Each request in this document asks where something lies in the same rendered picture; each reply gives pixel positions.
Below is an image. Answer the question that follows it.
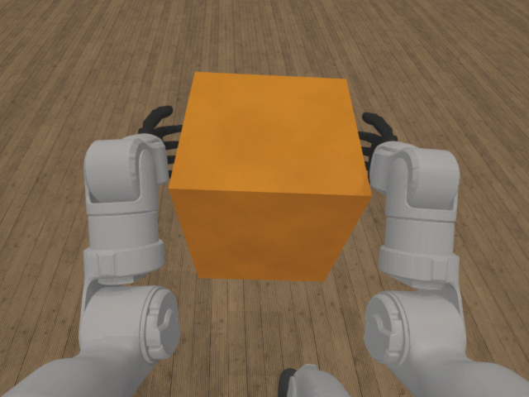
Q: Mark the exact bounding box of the robot left forearm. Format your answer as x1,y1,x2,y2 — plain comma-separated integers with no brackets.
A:
79,133,169,347

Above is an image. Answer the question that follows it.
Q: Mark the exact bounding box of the robot left hand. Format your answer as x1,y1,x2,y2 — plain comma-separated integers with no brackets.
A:
138,106,183,178

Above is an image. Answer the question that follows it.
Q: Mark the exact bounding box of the carton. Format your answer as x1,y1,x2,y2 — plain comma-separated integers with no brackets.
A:
169,72,372,282

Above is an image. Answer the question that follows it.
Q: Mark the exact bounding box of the right robot foot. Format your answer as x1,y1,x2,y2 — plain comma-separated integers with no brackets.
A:
278,368,296,397

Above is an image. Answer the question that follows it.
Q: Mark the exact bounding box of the left robot upper arm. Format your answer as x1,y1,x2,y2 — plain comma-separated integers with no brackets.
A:
1,285,180,397

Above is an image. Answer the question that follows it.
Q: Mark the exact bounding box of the robot right thigh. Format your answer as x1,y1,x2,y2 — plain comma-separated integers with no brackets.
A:
288,369,351,397

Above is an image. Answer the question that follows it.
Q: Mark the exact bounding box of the right robot upper arm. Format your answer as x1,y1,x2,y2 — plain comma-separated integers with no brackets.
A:
364,290,529,397

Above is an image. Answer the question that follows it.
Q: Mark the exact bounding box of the robot right hand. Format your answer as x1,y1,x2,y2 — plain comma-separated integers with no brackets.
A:
358,112,398,186

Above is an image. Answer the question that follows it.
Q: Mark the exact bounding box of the robot right forearm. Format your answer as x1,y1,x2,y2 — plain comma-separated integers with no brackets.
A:
369,141,466,348

